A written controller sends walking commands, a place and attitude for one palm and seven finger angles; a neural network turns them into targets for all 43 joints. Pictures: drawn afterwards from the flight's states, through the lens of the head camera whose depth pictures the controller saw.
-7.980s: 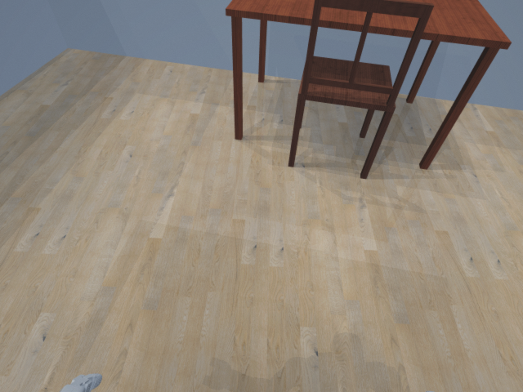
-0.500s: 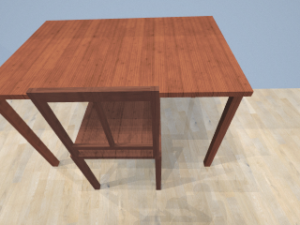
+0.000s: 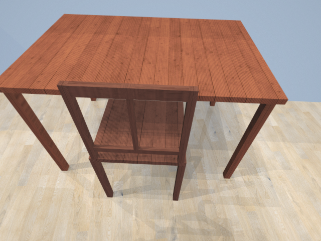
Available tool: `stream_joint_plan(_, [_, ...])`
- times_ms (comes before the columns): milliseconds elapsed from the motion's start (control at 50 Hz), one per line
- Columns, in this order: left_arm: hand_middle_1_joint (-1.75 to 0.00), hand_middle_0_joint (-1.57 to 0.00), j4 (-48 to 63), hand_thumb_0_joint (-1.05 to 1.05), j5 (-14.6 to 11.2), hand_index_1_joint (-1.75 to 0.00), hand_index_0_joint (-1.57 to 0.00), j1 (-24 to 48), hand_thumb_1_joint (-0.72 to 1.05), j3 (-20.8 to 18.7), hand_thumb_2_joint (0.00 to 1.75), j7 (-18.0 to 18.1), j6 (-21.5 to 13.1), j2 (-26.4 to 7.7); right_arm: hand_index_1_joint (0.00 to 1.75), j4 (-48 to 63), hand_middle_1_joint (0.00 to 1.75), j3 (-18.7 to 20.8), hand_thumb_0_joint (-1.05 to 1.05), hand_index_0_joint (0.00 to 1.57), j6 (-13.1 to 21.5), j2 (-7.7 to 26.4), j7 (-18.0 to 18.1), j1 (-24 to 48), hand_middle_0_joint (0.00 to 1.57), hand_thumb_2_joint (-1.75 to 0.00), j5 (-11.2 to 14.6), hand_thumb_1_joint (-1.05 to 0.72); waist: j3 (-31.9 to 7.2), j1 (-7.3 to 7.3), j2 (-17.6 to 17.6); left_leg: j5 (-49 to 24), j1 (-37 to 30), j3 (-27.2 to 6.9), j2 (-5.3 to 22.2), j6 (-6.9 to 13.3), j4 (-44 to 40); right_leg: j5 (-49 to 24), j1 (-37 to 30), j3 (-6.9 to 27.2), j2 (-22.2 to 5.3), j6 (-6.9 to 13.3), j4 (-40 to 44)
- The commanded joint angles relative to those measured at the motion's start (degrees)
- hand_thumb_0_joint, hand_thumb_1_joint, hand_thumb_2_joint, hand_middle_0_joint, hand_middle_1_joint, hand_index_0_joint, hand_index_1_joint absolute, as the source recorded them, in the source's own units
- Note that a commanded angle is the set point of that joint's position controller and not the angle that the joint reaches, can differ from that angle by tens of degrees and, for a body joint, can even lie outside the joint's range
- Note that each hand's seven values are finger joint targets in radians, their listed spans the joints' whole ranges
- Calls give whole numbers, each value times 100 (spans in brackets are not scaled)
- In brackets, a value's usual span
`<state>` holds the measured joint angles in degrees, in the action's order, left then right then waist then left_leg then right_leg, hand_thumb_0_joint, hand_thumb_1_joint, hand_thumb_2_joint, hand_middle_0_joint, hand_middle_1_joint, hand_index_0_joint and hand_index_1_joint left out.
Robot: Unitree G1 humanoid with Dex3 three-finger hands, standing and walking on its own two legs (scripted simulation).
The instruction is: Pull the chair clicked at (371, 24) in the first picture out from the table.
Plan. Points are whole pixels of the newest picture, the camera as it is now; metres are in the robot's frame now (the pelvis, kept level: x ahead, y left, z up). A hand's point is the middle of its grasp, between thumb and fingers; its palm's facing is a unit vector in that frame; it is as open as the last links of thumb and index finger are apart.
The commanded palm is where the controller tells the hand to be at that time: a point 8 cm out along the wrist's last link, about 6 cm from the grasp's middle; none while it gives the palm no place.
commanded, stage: come to a stop and stand still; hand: left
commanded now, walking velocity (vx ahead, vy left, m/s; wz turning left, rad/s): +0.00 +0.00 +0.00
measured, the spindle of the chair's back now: (133, 126) +0.51 +0.14 -0.07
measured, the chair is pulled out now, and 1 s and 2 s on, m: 0.00 0.00 0.00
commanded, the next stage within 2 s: look again from close up in 1.28 s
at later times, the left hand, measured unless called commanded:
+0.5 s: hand out of the picture +0.03 +0.19 -0.17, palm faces -0.03 -0.98 -0.19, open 7.3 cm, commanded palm none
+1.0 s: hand out of the picture +0.04 +0.14 -0.16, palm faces -0.02 -0.98 -0.21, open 7.3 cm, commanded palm none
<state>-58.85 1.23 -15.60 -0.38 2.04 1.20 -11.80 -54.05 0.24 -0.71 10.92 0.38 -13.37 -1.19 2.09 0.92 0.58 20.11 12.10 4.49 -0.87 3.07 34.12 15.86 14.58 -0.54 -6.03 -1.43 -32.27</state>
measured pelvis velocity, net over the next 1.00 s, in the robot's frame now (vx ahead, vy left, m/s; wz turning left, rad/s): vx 0.03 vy -0.03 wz -0.04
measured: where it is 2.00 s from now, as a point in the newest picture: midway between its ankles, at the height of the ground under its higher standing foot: outside the picture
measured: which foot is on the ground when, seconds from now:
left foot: down 0.00-1.00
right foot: down 0.00-1.00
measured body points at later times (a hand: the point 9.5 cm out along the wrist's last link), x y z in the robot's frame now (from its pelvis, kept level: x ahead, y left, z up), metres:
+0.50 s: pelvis +0.02 +0.01 +0.01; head +0.04 +0.01 +0.46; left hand +0.03 +0.24 -0.15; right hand +0.02 -0.22 -0.15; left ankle -0.01 +0.08 -0.73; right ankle +0.02 -0.18 -0.73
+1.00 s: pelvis +0.03 -0.03 +0.01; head +0.05 -0.04 +0.46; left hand +0.05 +0.19 -0.15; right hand +0.03 -0.26 -0.15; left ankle -0.01 +0.08 -0.73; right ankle +0.02 -0.18 -0.73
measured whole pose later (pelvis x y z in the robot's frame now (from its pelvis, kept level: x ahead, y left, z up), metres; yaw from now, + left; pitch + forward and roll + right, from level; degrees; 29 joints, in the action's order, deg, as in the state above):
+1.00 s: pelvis +0.03 -0.03 +0.01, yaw -2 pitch -1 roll +0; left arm -63.7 0.8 -14.6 0.2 2.1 -0.7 -9.1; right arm -64.6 -0.2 0.8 9.1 1.2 -14.2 -0.7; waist 3.0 -0.1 0.0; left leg 17.6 6.5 5.7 1.3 0.1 24.9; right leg 14.7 11.6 0.4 -3.6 -2.7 -27.1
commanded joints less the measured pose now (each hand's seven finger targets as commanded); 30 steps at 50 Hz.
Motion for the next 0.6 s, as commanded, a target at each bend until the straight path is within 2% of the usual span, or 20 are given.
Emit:
stream_joint_plan(0, [-30, -20, 382, 0, 10, -30, -20, -185, 90, -27, 90, -38, -75, -535, 30, 327, 30, 126, 0, 20, 142, 805, 19, -91, 20, -90, 16, -90, 500, -50, 139, 358, 810, -996, 739, -22, -1823, 25, -19, -15, 192, 250, 360])
stream_joint_plan(40, [-30, -20, 360, 0, 14, -30, -20, -253, 90, -10, 90, -41, -78, -503, 30, 280, 30, 111, 0, 20, 163, 835, 23, -93, 20, -90, 15, -90, 452, -35, 170, 421, 758, -1039, 763, -34, -1944, -62, -29, 14, 176, 231, 366])
stream_joint_plan(80, [-30, -20, 300, 0, 7, -30, -20, -351, 90, 15, 90, -43, -109, -489, 30, 222, 30, 97, 0, 20, 197, 816, 30, -99, 20, -90, 23, -90, 316, -31, 159, 71, 533, -971, 726, -35, -1875, -276, -50, 62, 116, 218, 464])
stream_joint_plan(100, [-30, -20, 292, 0, 12, -30, -20, -341, 90, 8, 90, -48, -117, -501, 30, 189, 30, 91, 0, 20, 212, 772, 42, -135, 20, -90, 29, -90, 306, -41, 76, -140, 490, -936, 732, -38, -1871, -359, -73, 59, 117, 227, 476])
stream_joint_plan(140, [-30, -20, 242, 0, -7, -30, -20, -378, 90, 15, 90, -42, -131, -480, 30, 104, 30, 74, 0, 20, 244, 785, 59, -165, 20, -90, 30, -90, 141, -42, 207, -629, 266, -886, 723, -65, -1789, -503, -107, 93, 71, 207, 496])
stream_joint_plan(220, [-30, -20, 110, 0, -34, -30, -20, -401, 90, 18, 90, -27, -157, -460, 30, -94, 30, 41, 0, 20, 288, 741, 102, -266, 20, -90, 41, -90, -50, -61, 84, -1809, -108, -710, 701, -93, -1539, -895, -225, 112, 16, 179, 501])
stream_joint_plan(240, [-30, -20, 72, 0, -42, -30, -20, -409, 90, 25, 90, -21, -157, -450, 30, -143, 30, 42, 0, 20, 294, 739, 108, -281, 20, -90, 44, -90, -100, -60, 156, -2000, -198, -680, 698, -105, -1497, -936, -241, 112, 1, 164, 492])
stream_joint_plan(300, [-30, -20, -18, 0, -48, -30, -20, -394, 90, 19, 90, -14, -146, -441, 30, -294, 30, 22, 0, 20, 282, 687, 128, -317, 20, -90, 55, -90, 53, -60, 136, -2097, -186, -600, 699, -104, -1484, -976, -264, 95, 4, 153, 518])
stream_joint_plan(380, [-30, -20, -136, 0, -54, -30, -20, -392, 90, 16, 90, 2, -146, -384, 30, -464, 30, 16, 0, 20, 281, 657, 134, -379, 20, -90, 56, -90, 3, -64, 98, -2034, -237, -563, 689, -101, -1456, -1046, -340, 121, -12, 145, 512])
stream_joint_plan(400, [-30, -20, -140, 0, -55, -30, -20, -375, 90, 11, 90, 2, -143, -380, 30, -502, 30, 18, 0, 20, 280, 614, 139, -387, 20, -90, 58, -90, 92, -50, 94, -2010, -174, -569, 681, -88, -1479, -1050, -345, 113, -1, 147, 528])
stream_joint_plan(580, [-30, -20, -261, 0, -61, -30, -20, -296, 90, -19, 90, 32, -168, -290, 30, -753, 30, 22, 0, 20, 293, 467, 158, -519, 20, -90, 55, -90, 10, -62, 34, -2256, -312, -443, 658, -100, -1350, -1507, -457, 142, -25, 152, 492])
